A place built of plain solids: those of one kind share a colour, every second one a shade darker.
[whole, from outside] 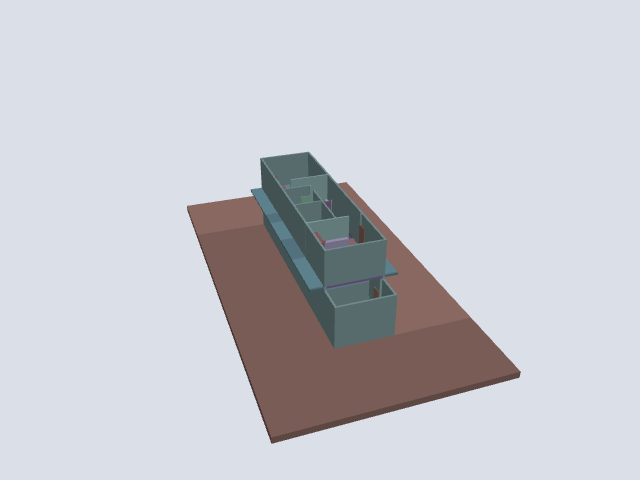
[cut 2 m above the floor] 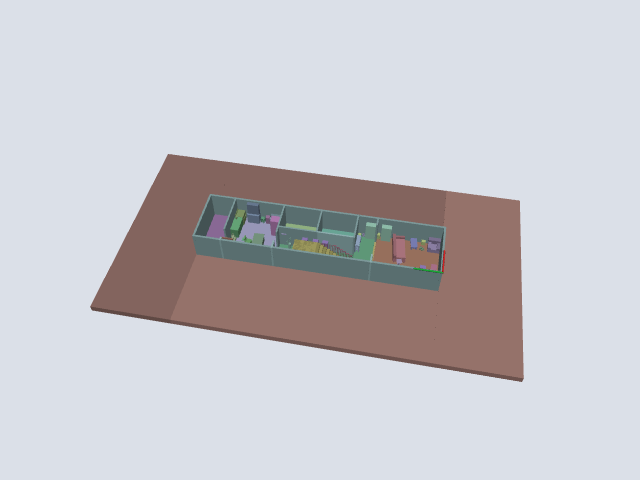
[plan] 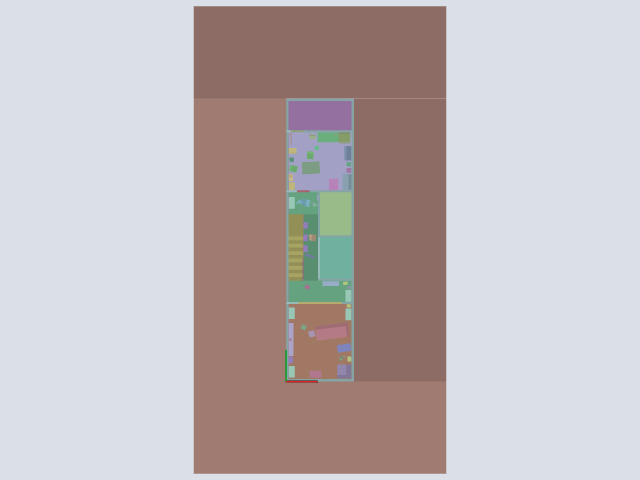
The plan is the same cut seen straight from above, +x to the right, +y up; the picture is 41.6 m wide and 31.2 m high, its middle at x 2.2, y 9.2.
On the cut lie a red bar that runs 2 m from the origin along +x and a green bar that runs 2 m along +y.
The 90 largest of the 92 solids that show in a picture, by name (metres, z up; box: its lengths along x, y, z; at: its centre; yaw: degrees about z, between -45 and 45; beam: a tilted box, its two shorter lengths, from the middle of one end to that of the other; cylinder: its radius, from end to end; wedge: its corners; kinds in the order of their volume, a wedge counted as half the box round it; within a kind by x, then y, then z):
{
 "under_1": {"box": [6.0, 18.39, 0.5], "at": [-3.0, 9.2, -0.43]},
 "under_2": {"box": [16.41, 6.0, 0.5], "at": [2.21, -3.0, -0.43]},
 "under_3": {"box": [16.41, 6.0, 0.5], "at": [2.21, 21.39, -0.43]},
 "under_4": {"box": [6.0, 18.39, 0.5], "at": [7.41, 9.2, -0.43]},
 "wall_1": {"box": [0.16, 4.88, 6.57], "at": [0.08, 2.6, 2.98]},
 "wall_2": {"box": [0.16, 7.14, 6.57], "at": [0.08, 8.74, 2.98]},
 "wall_3": {"box": [0.16, 3.76, 6.57], "at": [0.08, 14.32, 2.98]},
 "wall_4": {"box": [0.16, 1.9, 3.47], "at": [0.08, 17.28, 1.43]},
 "wall_5": {"box": [0.31, 0.13, 3.47], "at": [0.15, 16.27, 1.43]},
 "wall_6": {"box": [0.32, 0.13, 2.8], "at": [0.16, 12.38, 4.87]},
 "wall_7": {"box": [0.71, 0.13, 3.47], "at": [0.35, 12.38, 1.43]},
 "wall_8": {"box": [0.77, 0.13, 3.47], "at": [0.39, 5.11, 1.43]},
 "wall_9": {"box": [3.27, 0.13, 2.8], "at": [1.64, 5.11, 4.87]},
 "wall_10": {"box": [0.13, 0.15, 2.8], "at": [2.13, 6.75, 4.87]},
 "wall_11": {"box": [0.13, 2.7, 3.47], "at": [2.13, 8.03, 1.43]},
 "wall_12": {"box": [0.13, 1.81, 2.8], "at": [2.13, 8.47, 4.87]},
 "wall_13": {"box": [0.13, 2.8, 6.57], "at": [2.13, 10.91, 2.98]},
 "wall_14": {"box": [4.41, 0.16, 6.57], "at": [2.21, 0.08, 2.98]},
 "wall_15": {"box": [4.41, 0.16, 2.8], "at": [2.21, 16.28, 4.87]},
 "wall_16": {"box": [4.41, 0.16, 3.47], "at": [2.21, 18.31, 1.43]},
 "wall_17": {"box": [3.27, 0.13, 2.8], "at": [2.77, 12.38, 4.87]},
 "wall_18": {"box": [3.28, 0.13, 3.47], "at": [2.77, 16.27, 1.43]},
 "wall_19": {"box": [2.89, 0.13, 3.47], "at": [2.96, 12.38, 1.43]},
 "wall_20": {"box": [2.34, 0.13, 6.57], "at": [3.24, 6.62, 2.98]},
 "wall_21": {"box": [2.34, 0.13, 6.57], "at": [3.24, 9.45, 2.98]},
 "wall_22": {"box": [0.78, 0.13, 3.47], "at": [4.02, 5.11, 1.43]},
 "wall_23": {"box": [0.16, 4.88, 6.57], "at": [4.33, 2.6, 2.98]},
 "wall_24": {"box": [0.16, 1.38, 6.57], "at": [4.33, 5.86, 2.98]},
 "wall_25": {"box": [0.16, 2.7, 6.57], "at": [4.33, 8.03, 2.98]},
 "wall_26": {"box": [0.16, 2.8, 6.57], "at": [4.33, 10.91, 2.98]},
 "wall_27": {"box": [0.16, 3.76, 6.57], "at": [4.33, 14.32, 2.98]},
 "wall_28": {"box": [0.16, 1.9, 3.47], "at": [4.33, 17.28, 1.43]},
 "stair_1": {"box": [0.96, 4.32, 0.48], "at": [0.64, 8.71, -0.06]},
 "stair_2": {"box": [0.96, 4.08, 0.67], "at": [0.64, 8.83, 0.03]},
 "stair_3": {"box": [0.96, 3.6, 1.03], "at": [0.64, 9.07, 0.21]},
 "stair_4": {"box": [0.96, 3.36, 1.21], "at": [0.64, 9.19, 0.31]},
 "stair_5": {"box": [0.96, 2.88, 1.58], "at": [0.64, 9.43, 0.49]},
 "stair_6": {"box": [0.96, 2.64, 1.76], "at": [0.64, 9.55, 0.58]},
 "stair_7": {"box": [0.96, 2.4, 1.94], "at": [0.64, 9.67, 0.67]},
 "stair_8": {"box": [0.96, 2.16, 2.12], "at": [0.64, 9.79, 0.76]},
 "stair_9": {"box": [0.96, 1.92, 2.31], "at": [0.64, 9.91, 0.85]},
 "stair_10": {"box": [0.96, 1.68, 2.49], "at": [0.64, 10.03, 0.94]},
 "stair_11": {"box": [0.96, 1.44, 2.67], "at": [0.64, 10.15, 1.04]},
 "stair_12": {"box": [0.96, 0.96, 3.04], "at": [0.64, 10.39, 1.22]},
 "floor_living_1": {"box": [4.09, 4.88, 0.66], "at": [2.21, 2.6, -0.33]},
 "floor_kitchen_1": {"box": [4.09, 3.76, 0.66], "at": [2.21, 14.32, -0.33]},
 "floor_hall_1": {"box": [1.91, 1.44, 0.66], "at": [1.11, 11.59, -0.33]},
 "floor_hall_2": {"box": [0.95, 4.32, 0.66], "at": [1.59, 8.71, -0.33]},
 "floor_hall_3": {"box": [4.09, 1.38, 0.66], "at": [2.21, 5.86, -0.33]},
 "floor_yard_1": {"box": [4.09, 1.9, 0.5], "at": [2.21, 17.28, -0.41]},
 "floor_store_1": {"box": [2.05, 2.8, 0.66], "at": [3.23, 10.91, -0.33]},
 "floor_wc_1": {"box": [2.05, 2.7, 0.66], "at": [3.23, 8.03, -0.33]},
 "upper_floor_next_1": {"box": [1.0, 3.76, 0.16], "at": [-0.5, 14.32, 3.39]},
 "upper_floor_next_2": {"box": [1.0, 0.16, 0.16], "at": [-0.5, 16.28, 3.39]},
 "upper_floor_next_3": {"box": [1.0, 4.88, 0.16], "at": [4.91, 2.6, 3.39]},
 "upper_floor_next_4": {"box": [1.0, 1.38, 0.16], "at": [4.91, 5.86, 3.39]},
 "upper_floor_next_5": {"box": [1.0, 2.7, 0.16], "at": [4.91, 8.03, 3.39]},
 "upper_floor_next_6": {"box": [1.0, 2.8, 0.16], "at": [4.91, 10.91, 3.39]},
 "upper_floor_next_7": {"box": [1.0, 3.76, 0.16], "at": [4.91, 14.32, 3.39]},
 "upper_floor_next_8": {"box": [1.0, 0.16, 0.16], "at": [4.91, 16.28, 3.39]},
 "flat_shelf_1": {"box": [0.39, 0.76, 1.46], "at": [0.36, 0.64, 0.73]},
 "flat_shelf_2": {"box": [0.39, 0.76, 1.46], "at": [0.36, 4.44, 0.73]},
 "flat_shelf_3": {"box": [0.39, 0.76, 1.46], "at": [0.36, 11.61, 0.73]},
 "flat_shelf_4": {"box": [0.39, 0.76, 1.46], "at": [4.04, 4.36, 0.73]},
 "flat_shelf_5": {"box": [0.39, 0.76, 1.46], "at": [4.04, 5.57, 0.73]},
 "fixture_wardrobe_bedroom_1": {"box": [0.59, 1.56, 2.2], "at": [3.95, 13.52, 4.52]},
 "bookcase_1": {"box": [0.31, 2.14, 1.15], "at": [0.33, 2.73, 0.57]},
 "bookcase_2": {"box": [2.14, 0.31, 1.15], "at": [2.35, 12.61, 4.04]},
 "sofa_1": {"box": [2.16, 0.23, 0.39], "at": [2.96, 3.6, 0.65], "yaw": 7.2},
 "sofa_2": {"box": [2.16, 0.93, 0.34], "at": [3.0, 3.25, 0.28], "yaw": 7.2},
 "fridge_flat_1": {"box": [0.6, 0.73, 1.66], "at": [3.08, 12.82, 0.83]},
 "counter_run_1": {"box": [1.36, 0.64, 0.038], "at": [2.72, 15.87, 0.9]},
 "counter_run_2": {"box": [1.36, 0.61, 0.78], "at": [2.72, 15.88, 0.49]},
 "tall_cupboard_1": {"box": [0.47, 0.96, 0.89], "at": [4.0, 14.84, 0.44]},
 "tall_cupboard_2": {"box": [0.3, 0.92, 0.99], "at": [4.08, 14.84, 1.38]},
 "range_cooker_1": {"box": [0.76, 0.65, 0.94], "at": [3.78, 15.87, 0.47]},
 "upper_floor_landing_1": {"box": [1.91, 1.44, 0.16], "at": [1.11, 11.59, 3.39]},
 "armchair_club_1": {"box": [0.9, 0.92, 0.35], "at": [3.77, 0.66, 0.24]},
 "armchair_club_2": {"box": [0.33, 0.92, 0.38], "at": [4.07, 0.66, 0.61]},
 "drying_rack_1": {"box": [0.57, 1.02, 0.53], "at": [3.95, 12.97, 0.27]},
 "drying_rack_2": {"box": [0.19, 1.02, 0.35], "at": [4.15, 12.97, 0.71]},
 "floor_gap_living_hall_1": {"box": [2.86, 0.13, 0.66], "at": [2.2, 5.11, -0.33]},
 "wall_band_1": {"box": [3.28, 0.13, 0.31], "at": [2.77, 16.27, 3.31]},
 "wall_foot_1": {"box": [4.41, 0.16, 0.17], "at": [2.21, 16.28, 3.39]},
 "leaf_bedroom_door_1": {"box": [0.05, 0.82, 2.01], "at": [0.31, 12.85, 4.47], "yaw": 2.0},
 "leaf_yard_door_1": {"box": [0.05, 0.82, 2.01], "at": [0.32, 15.79, 1.01], "yaw": 1.0},
 "leaf_bath_door_1": {"box": [0.74, 0.05, 2.01], "at": [2.57, 6.82, 4.47], "yaw": -2.0},
 "recycling_tote_1": {"box": [0.37, 0.5, 0.29], "at": [0.37, 12.7, 0.14]},
 "console_1": {"box": [1.05, 0.3, 0.13], "at": [2.9, 6.37, 0.71]},
 "rug_1": {"box": [0.75, 0.45, 0.08], "at": [1.91, 0.48, -0.03], "yaw": -3.0}
}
